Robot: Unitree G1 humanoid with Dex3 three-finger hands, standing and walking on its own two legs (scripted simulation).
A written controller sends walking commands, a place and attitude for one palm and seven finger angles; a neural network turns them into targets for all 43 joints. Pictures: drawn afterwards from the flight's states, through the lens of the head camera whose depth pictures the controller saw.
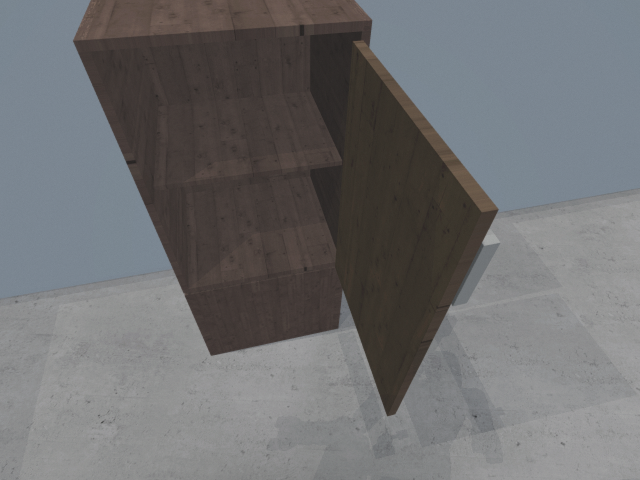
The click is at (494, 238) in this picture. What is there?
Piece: cupboard door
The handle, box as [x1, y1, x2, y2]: [451, 229, 500, 305]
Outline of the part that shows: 490,229 488,230 451,303 452,305 465,303 467,301 500,242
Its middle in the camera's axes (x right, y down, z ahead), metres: +0.18 +0.05 +0.52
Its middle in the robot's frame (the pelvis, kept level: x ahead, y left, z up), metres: +0.38 -0.16 +0.06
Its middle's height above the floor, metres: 0.83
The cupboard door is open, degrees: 90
